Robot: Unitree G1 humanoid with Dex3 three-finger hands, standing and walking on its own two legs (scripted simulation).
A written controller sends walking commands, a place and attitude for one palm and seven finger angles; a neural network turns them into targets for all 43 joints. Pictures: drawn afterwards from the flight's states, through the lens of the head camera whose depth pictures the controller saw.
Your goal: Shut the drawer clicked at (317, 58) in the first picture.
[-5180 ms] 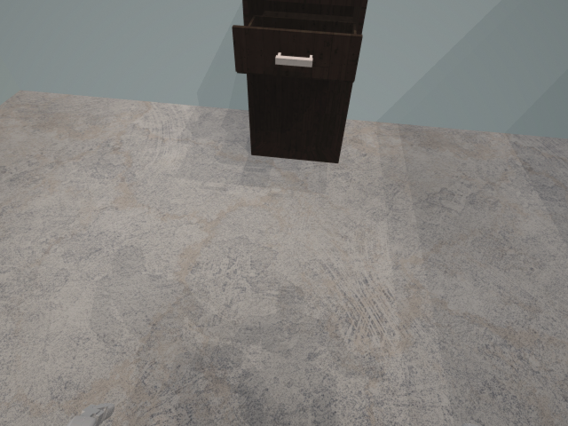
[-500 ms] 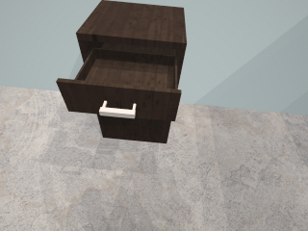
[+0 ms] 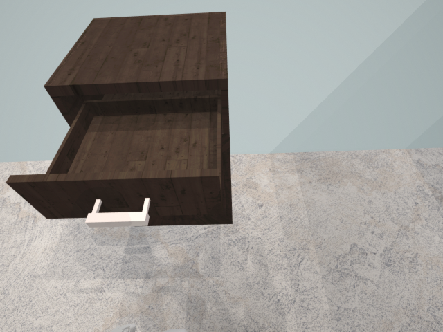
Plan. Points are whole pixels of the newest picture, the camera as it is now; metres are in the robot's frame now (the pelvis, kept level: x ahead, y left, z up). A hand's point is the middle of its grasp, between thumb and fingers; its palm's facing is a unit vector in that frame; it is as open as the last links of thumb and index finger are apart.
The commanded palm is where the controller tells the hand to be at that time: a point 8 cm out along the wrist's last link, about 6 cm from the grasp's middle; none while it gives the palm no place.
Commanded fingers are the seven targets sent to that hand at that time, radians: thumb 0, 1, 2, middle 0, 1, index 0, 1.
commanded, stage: take the last steps up to it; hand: left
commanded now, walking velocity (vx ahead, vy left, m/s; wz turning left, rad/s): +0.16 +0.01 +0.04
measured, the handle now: (120, 211) +0.37 +0.25 -0.05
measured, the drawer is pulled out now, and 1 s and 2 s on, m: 0.30 0.30 0.30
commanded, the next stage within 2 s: come to a stop and stand still in 0.04 s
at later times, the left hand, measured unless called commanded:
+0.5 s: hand out of the picture +0.04 +0.17 -0.17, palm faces +0.08 -0.99 -0.13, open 7.4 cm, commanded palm none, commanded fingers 0.00 0.90 0.90 -0.20 -0.30 -0.20 -0.30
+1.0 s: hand out of the picture +0.08 +0.16 -0.16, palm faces +0.01 -0.98 -0.20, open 7.3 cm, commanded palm none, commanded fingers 0.00 0.90 0.90 -0.20 -0.30 -0.20 -0.30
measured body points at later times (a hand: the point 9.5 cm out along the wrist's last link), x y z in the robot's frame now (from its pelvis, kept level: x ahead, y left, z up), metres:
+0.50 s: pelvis +0.07 +0.02 +0.01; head +0.09 +0.04 +0.46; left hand +0.03 +0.23 -0.16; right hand +0.16 -0.19 -0.14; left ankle +0.10 +0.14 -0.73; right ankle +0.06 -0.08 -0.73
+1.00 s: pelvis +0.07 -0.01 +0.01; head +0.08 -0.01 +0.46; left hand +0.09 +0.22 -0.15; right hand +0.02 -0.21 -0.15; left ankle +0.10 +0.14 -0.73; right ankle +0.06 -0.08 -0.73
